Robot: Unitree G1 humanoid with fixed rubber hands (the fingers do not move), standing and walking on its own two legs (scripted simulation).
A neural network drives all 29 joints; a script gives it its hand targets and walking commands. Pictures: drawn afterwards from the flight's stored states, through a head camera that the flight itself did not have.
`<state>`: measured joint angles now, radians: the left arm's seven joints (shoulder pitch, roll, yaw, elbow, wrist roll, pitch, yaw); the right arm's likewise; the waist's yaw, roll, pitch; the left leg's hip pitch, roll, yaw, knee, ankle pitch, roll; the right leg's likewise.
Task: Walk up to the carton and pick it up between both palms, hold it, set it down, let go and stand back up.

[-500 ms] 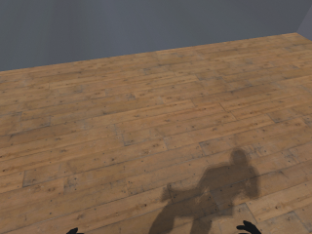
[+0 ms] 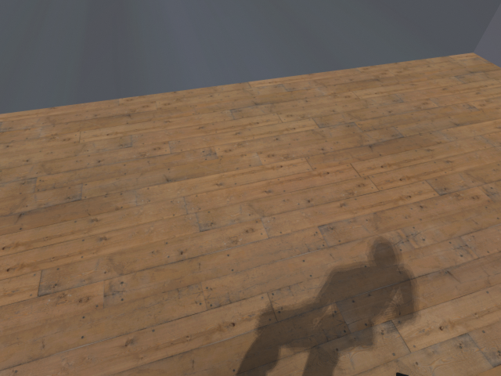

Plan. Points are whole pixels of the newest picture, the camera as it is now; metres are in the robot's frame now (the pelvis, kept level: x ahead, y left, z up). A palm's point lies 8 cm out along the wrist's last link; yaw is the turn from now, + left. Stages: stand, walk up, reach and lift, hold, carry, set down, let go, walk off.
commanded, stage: walk up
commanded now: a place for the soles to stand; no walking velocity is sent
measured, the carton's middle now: out of the picture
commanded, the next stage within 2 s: none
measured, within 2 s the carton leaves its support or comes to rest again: neither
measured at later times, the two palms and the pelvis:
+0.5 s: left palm out of the picture +0.06 +0.13 -0.11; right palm out of the picture +0.03 -0.47 -0.09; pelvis -0.03 -0.15 +0.01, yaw -8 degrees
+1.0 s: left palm out of the picture +0.13 -0.11 -0.11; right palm out of the picture -0.08 -0.67 -0.10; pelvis -0.07 -0.33 +0.00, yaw -21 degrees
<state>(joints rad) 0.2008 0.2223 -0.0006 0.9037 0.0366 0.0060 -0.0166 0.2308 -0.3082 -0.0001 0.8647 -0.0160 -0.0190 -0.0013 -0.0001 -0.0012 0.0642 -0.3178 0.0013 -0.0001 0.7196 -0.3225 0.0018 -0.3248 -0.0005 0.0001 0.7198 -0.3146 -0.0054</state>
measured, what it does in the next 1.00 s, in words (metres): steps to the right, turning right: right foot, then left foot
